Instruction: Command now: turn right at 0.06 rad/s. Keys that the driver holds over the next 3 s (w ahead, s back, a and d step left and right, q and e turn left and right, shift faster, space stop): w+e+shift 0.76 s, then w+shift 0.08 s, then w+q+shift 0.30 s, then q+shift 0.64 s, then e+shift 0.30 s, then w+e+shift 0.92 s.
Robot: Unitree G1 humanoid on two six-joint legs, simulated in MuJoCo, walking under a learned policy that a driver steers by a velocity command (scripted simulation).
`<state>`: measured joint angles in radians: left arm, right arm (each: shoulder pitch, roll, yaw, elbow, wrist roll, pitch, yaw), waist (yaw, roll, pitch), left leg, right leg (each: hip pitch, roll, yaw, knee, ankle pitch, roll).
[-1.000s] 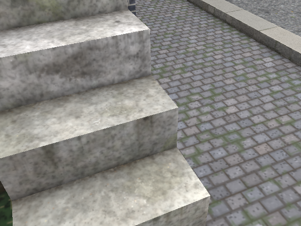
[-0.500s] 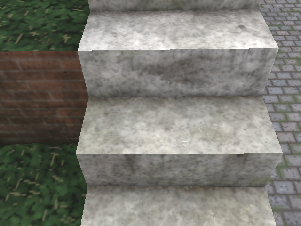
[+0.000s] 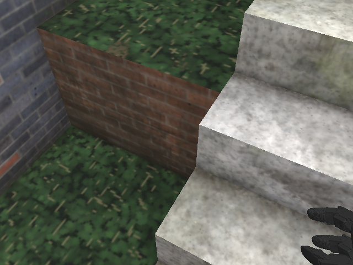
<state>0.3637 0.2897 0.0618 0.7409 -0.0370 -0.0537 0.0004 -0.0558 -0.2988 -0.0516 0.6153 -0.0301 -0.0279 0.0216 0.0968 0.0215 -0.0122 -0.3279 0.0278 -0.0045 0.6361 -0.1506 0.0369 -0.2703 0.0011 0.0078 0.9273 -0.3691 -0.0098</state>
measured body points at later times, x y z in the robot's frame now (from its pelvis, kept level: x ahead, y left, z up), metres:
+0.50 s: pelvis +0.00 -0.08 +0.10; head +0.02 -0.12 +0.54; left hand +0.25 +0.09 +0.03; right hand +0.19 -0.40 +0.05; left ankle -0.03 +0.10 -0.45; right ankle +0.14 -0.21 -0.52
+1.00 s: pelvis -0.16 -0.09 -0.06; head -0.18 -0.06 +0.38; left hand +0.05 +0.00 -0.19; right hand -0.16 -0.37 -0.13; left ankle -0.09 -0.06 -0.72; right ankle -0.24 -0.20 -0.74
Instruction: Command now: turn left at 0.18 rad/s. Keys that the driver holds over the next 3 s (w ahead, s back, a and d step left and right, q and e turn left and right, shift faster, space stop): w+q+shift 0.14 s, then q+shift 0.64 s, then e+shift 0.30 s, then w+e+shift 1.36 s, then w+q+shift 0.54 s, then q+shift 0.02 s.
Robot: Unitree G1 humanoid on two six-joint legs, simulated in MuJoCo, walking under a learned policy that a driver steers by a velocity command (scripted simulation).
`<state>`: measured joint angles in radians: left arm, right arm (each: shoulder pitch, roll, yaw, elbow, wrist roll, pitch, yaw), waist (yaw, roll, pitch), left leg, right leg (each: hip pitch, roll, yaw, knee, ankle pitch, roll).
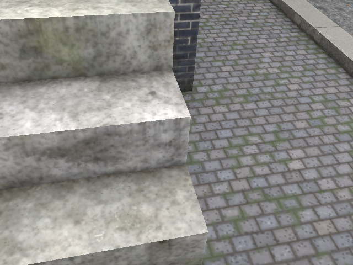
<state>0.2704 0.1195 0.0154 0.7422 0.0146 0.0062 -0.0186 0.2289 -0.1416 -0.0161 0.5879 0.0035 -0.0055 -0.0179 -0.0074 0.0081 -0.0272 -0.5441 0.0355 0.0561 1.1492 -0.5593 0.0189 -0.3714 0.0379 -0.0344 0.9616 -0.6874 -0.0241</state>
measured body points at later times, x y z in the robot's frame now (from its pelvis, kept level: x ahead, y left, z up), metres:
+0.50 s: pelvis -0.15 +0.04 -0.01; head -0.22 +0.11 +0.43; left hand +0.05 +0.32 -0.06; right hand +0.01 -0.24 -0.03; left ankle -0.25 +0.12 -0.72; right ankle -0.03 -0.12 -0.67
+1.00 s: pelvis -0.26 +0.17 -0.16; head -0.29 +0.19 +0.29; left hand -0.34 +0.46 -0.27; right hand +0.02 +0.01 -0.23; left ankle -0.35 +0.16 -0.81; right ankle -0.25 +0.13 -0.84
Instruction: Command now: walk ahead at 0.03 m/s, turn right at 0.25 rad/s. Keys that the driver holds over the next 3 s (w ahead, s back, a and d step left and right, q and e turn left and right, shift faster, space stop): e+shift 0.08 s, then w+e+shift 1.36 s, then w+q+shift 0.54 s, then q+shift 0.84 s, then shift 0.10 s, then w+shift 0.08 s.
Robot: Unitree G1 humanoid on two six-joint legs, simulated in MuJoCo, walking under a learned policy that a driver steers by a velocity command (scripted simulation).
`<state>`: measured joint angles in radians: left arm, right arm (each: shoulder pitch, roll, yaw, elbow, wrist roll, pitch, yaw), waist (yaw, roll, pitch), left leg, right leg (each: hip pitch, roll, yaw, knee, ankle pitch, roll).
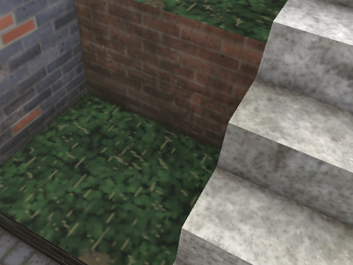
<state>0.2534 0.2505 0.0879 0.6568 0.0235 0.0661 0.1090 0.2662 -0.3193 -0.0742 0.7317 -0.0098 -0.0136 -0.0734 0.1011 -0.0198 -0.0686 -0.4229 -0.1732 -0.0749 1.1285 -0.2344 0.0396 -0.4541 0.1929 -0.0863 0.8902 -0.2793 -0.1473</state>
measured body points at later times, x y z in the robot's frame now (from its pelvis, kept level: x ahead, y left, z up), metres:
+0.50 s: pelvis +0.00 +0.10 -0.13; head +0.09 +0.13 +0.31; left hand +0.05 +0.41 -0.23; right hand +0.36 -0.10 -0.14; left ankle -0.19 +0.17 -0.62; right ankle +0.05 -0.02 -0.70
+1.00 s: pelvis -0.10 +0.36 -0.52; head -0.23 +0.37 -0.09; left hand +0.14 +0.47 -0.55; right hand -0.21 +0.15 -0.71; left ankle +0.05 +0.41 -1.29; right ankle -0.11 +0.17 -0.69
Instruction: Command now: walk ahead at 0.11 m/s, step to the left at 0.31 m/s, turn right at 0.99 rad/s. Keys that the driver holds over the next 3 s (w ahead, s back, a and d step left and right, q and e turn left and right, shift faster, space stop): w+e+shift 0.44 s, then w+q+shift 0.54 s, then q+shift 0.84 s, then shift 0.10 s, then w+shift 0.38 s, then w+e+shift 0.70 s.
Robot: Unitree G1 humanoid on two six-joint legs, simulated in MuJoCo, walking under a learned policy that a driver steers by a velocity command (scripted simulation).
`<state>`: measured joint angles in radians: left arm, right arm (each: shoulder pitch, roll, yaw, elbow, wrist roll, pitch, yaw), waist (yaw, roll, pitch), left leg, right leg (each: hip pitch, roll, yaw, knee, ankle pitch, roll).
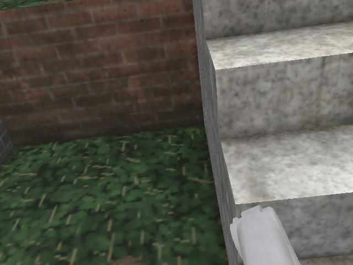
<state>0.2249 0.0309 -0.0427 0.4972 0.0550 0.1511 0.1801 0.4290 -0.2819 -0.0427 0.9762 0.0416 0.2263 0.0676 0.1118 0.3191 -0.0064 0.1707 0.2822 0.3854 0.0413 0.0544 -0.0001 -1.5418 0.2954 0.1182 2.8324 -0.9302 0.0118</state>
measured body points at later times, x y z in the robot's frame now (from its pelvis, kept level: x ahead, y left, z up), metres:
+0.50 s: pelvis -0.15 +0.01 +0.06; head -0.18 -0.04 +0.50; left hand +0.20 +0.05 +0.07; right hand -0.11 -0.28 -0.07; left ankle -0.16 +0.15 -0.71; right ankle -0.21 -0.06 -0.52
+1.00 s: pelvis -0.09 -0.02 +0.08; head -0.13 -0.01 +0.53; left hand +0.22 +0.11 +0.04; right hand -0.27 -0.32 -0.03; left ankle -0.01 +0.06 -0.67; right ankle -0.23 -0.04 -0.54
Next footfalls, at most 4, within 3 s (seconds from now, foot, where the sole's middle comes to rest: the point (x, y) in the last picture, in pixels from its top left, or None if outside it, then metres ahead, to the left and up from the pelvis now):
0.22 left None -0.24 0.16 -0.80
0.48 right None -0.19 -0.06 -0.63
1.02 left None -0.01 0.08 -0.78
1.34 right None -0.21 -0.01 -0.80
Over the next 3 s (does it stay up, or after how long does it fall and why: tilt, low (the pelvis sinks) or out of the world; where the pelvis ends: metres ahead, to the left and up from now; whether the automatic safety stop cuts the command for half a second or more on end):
stays up -0.09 0.13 -0.03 its command is cut before an obstacle from the start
